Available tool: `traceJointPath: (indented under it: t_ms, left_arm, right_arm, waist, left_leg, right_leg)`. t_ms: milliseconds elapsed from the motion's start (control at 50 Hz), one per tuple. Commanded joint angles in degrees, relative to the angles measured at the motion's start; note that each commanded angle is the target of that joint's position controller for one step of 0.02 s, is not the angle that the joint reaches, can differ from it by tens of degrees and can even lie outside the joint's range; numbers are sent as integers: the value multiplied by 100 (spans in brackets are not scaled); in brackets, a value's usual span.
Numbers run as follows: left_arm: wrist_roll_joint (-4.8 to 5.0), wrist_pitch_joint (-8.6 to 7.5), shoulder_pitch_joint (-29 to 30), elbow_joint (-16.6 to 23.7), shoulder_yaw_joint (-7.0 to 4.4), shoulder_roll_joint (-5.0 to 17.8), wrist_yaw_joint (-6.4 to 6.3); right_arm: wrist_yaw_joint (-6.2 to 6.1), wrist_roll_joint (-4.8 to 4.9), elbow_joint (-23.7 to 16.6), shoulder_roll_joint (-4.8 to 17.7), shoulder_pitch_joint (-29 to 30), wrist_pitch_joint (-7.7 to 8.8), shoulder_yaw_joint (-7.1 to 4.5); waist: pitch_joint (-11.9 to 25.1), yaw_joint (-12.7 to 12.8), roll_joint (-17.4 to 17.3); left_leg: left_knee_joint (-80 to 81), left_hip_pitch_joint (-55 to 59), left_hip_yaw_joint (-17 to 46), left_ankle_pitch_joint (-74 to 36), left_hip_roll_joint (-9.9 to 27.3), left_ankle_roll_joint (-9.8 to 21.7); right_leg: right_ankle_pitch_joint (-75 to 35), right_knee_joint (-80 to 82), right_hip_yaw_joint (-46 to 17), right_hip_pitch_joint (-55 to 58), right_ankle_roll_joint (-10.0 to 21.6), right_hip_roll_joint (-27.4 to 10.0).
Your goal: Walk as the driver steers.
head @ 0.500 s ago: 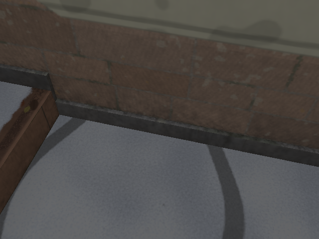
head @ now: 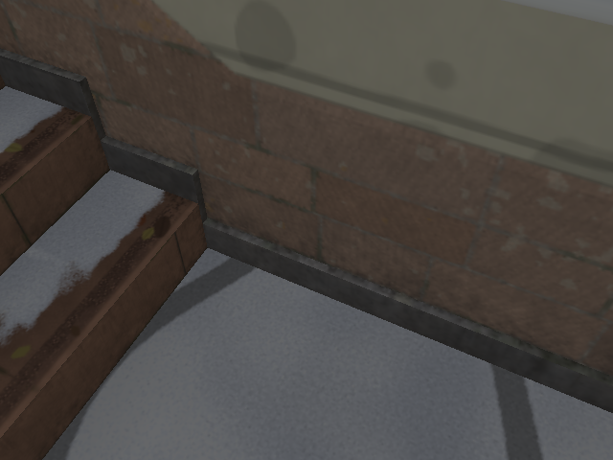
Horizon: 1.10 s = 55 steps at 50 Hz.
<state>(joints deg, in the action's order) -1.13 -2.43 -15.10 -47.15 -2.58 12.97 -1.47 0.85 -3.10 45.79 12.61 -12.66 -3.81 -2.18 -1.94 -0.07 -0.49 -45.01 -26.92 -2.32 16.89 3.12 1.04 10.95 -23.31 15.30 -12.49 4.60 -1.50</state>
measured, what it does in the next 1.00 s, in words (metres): steps on the spot, turning left: left foot, then right foot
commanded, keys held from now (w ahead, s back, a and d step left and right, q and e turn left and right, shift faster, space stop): q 1.00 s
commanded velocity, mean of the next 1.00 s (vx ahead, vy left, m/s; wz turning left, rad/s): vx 0.01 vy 0.00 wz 0.57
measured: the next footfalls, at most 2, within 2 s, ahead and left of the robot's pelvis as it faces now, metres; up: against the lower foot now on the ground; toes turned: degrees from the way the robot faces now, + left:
left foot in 0.10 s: +0.07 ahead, +0.12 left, +0.00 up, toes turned +7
right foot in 0.54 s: +0.11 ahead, -0.09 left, +0.00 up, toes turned +21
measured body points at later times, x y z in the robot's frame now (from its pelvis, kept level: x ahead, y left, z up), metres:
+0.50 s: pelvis +0.02 +0.00 +0.00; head +0.06 +0.01 +0.44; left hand +0.07 +0.31 -0.11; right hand +0.22 -0.24 -0.12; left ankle +0.03 +0.12 -0.74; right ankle +0.07 -0.12 -0.72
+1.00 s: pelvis -0.01 +0.01 -0.02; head +0.01 +0.04 +0.43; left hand -0.08 +0.30 -0.14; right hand +0.25 -0.16 -0.12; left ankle -0.07 +0.08 -0.75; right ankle +0.07 -0.11 -0.72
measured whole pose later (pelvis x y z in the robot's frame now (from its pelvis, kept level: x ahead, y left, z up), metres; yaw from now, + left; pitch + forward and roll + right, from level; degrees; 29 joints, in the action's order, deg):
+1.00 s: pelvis -0.01 +0.01 -0.02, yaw +35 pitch +0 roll +0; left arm -0.7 1.7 -12.8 -43.9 -3.1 18.1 -0.6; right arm 2.5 -1.2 45.7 17.5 -10.3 -2.8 -2.5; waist -3.0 0.1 1.7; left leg -30.8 -13.6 2.2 19.9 -2.8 3.1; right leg 27.7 -47.3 5.9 -21.1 -1.8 -6.4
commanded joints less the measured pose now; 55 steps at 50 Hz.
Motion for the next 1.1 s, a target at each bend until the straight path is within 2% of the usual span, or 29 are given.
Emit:
traceJointPath:
  t_ms: [20,80,100,120,140,180,240,300,420,500,520,540,560,580,620,660,760,780,880,920,940,960,980,1000,1020,1040,1060,1080,1100]
  left_arm:
    - [-47,7,-83,295,-275,941,22]
    - [12,92,-84,267,-338,1028,49]
    - [-3,216,-233,266,-280,780,54]
    - [3,249,-77,719,-189,429,70]
    - [-22,324,369,752,-215,673,-14]
    - [105,370,253,709,-217,758,-37]
    - [-33,335,145,632,-236,890,14]
    - [94,387,208,712,-181,772,32]
    - [120,381,478,862,-81,778,35]
    - [133,262,-26,785,-54,808,-31]
    - [88,203,-332,679,-43,844,-78]
    - [-99,115,-399,696,-180,1464,-170]
    - [-121,98,284,940,-267,2056,-152]
    - [-117,75,203,902,-240,1788,-113]
    - [-8,41,603,983,-86,1190,-128]
    - [26,2,724,1008,-71,1088,-173]
    - [59,166,37,750,-154,1202,-177]
    - [171,230,42,700,-118,1107,-165]
    - [65,289,48,542,-229,1469,-13]
    - [82,247,142,551,-290,1541,45]
    - [81,240,84,536,-291,1442,119]
    - [43,269,41,778,-179,930,186]
    - [0,379,412,972,-152,964,41]
    - [37,455,409,809,-244,1099,105]
    - [63,426,315,1010,-140,826,101]
    - [31,374,513,886,-243,1180,143]
    - [-12,358,617,852,-316,1312,215]
    - [7,346,522,727,-317,1300,279]
    - [0,343,614,781,-331,1252,325]
  right_arm:
    - [54,15,-529,543,224,68,-118]
    - [52,7,-553,560,-86,209,-127]
    - [42,-26,-471,864,-382,306,-197]
    - [-42,34,-638,1742,-288,339,-409]
    - [-98,88,-465,1796,-909,337,-504]
    - [-166,138,-502,1394,-289,296,-418]
    - [-178,244,-659,1082,209,250,-323]
    - [-150,241,-545,1215,-34,286,-363]
    - [-81,174,-526,1463,-45,140,-484]
    - [11,214,-647,1485,469,93,-532]
    - [1,269,-724,1345,609,97,-496]
    - [-37,203,-867,892,454,173,-364]
    - [-117,145,-940,805,344,167,-363]
    - [-122,-59,-848,1218,216,180,-452]
    - [-31,-14,-445,1174,-115,207,-498]
    - [102,8,-315,1145,-141,149,-483]
    - [214,162,-428,986,357,-8,-352]
    - [231,222,-386,970,338,-72,-320]
    - [260,294,-444,915,430,-22,-171]
    - [200,186,-259,886,148,54,-126]
    - [162,178,-193,1169,6,97,-194]
    - [86,128,-268,1859,-68,152,-306]
    - [93,165,-296,2387,-346,187,-489]
    - [94,213,-93,1892,-558,260,-360]
    - [67,215,-114,2167,-439,229,-518]
    - [71,222,-159,1722,-38,169,-441]
    - [51,247,-196,1502,136,157,-361]
    - [92,203,-177,1318,113,151,-295]
    - [95,234,-152,1399,-54,180,-322]
  waist:
    - [259,127,663]
    - [437,-82,399]
    - [526,-182,-511]
    - [255,-49,-1966]
    - [336,-492,-1329]
    - [193,-29,-714]
    - [557,135,-478]
    - [658,30,-438]
    - [413,-157,-785]
    - [441,211,-710]
    - [417,338,-576]
    - [398,177,383]
    - [128,-24,1556]
    - [181,-65,1282]
    - [134,-338,702]
    - [400,-290,1046]
    - [487,159,1049]
    - [424,144,1159]
    - [311,182,1277]
    - [471,-63,985]
    - [473,-177,433]
    - [481,-51,-1314]
    - [373,-329,-1285]
    - [70,-123,-364]
    - [560,-247,-1462]
    - [150,-165,-1095]
    - [68,-170,-1259]
    - [42,-142,-1068]
    - [0,-184,-893]
  left_leg:
    - [319,464,-144,531,-74,64]
    - [1595,1215,-76,-25,-196,214]
    - [2585,1711,751,-448,163,364]
    - [2841,2209,3311,-2388,1768,1185]
    - [2797,2063,3252,-3283,1919,1829]
    - [2769,1827,2236,-2923,1254,1583]
    - [2656,2080,1764,-3435,726,1374]
    - [2620,2375,1846,-3252,677,1339]
    - [2550,1864,2423,-1630,534,1263]
    - [2163,1115,2797,-1536,284,883]
    - [1944,780,2701,-1257,45,622]
    - [940,410,2120,-417,-624,290]
    - [53,-360,1037,1480,-1624,42]
    - [-1101,-216,1028,1729,-1095,-21]
    - [-1889,-63,1016,1005,-985,-41]
    - [-2068,-178,831,609,-959,-192]
    - [-1050,-261,549,869,-672,-434]
    - [-767,-211,544,976,-589,-349]
    - [809,892,-70,992,-545,-27]
    - [1939,1678,-120,-169,-608,113]
    - [2535,2220,547,-694,-376,217]
    - [2859,2893,2854,-2056,1249,594]
    - [2799,2028,3427,-3095,1933,1464]
    - [2131,2341,2462,-5156,1393,1223]
    - [2645,2073,2753,-2552,1376,1543]
    - [3112,1961,2609,-361,851,1285]
    - [3293,1913,2541,602,574,1151]
    - [3395,2020,2503,745,450,1116]
    - [3458,2118,2578,888,487,1145]
  right_leg:
    - [-674,613,-856,64,787,-1730]
    - [-957,-331,-589,55,375,-1609]
    - [-262,-1327,-320,-282,-8,-1244]
    - [2197,-2655,-73,-2083,-578,-128]
    - [2770,-3751,-1178,-2173,-641,67]
    - [1732,-4060,-1643,-2194,-620,-79]
    - [1055,-4002,-1631,-1997,-657,5]
    - [1052,-3483,-1697,-1928,-783,-2]
    - [1250,-2161,-1720,-1293,-666,133]
    - [797,-737,-1600,-38,-492,341]
    - [371,156,-1635,435,-438,209]
    - [1022,1096,-3029,567,-317,-1104]
    - [349,1396,-4405,182,281,-2202]
    - [-405,1222,-4307,-140,741,-2454]
    - [-1425,806,-2944,-240,590,-1671]
    - [-2431,474,-2073,333,413,-1212]
    - [-2596,237,-1919,1127,638,-1559]
    - [-2123,244,-2017,1122,663,-1606]
    - [-1580,118,-1659,548,523,-1723]
    - [-1597,-480,-1227,168,157,-1590]
    - [-997,-1205,-911,-387,-234,-1364]
    - [1863,-2819,-451,-1883,-652,-649]
    - [2708,-3389,-1238,-2106,-668,-48]
    - [2333,-3902,-1499,-2104,-612,-261]
    - [2180,-3761,-1558,-2046,-545,-105]
    - [1506,-3627,-1698,-2119,-525,-301]
    - [1116,-3603,-1618,-2089,-515,-238]
    - [892,-3453,-1589,-2100,-538,-195]
    - [803,-3258,-1602,-2141,-565,-147]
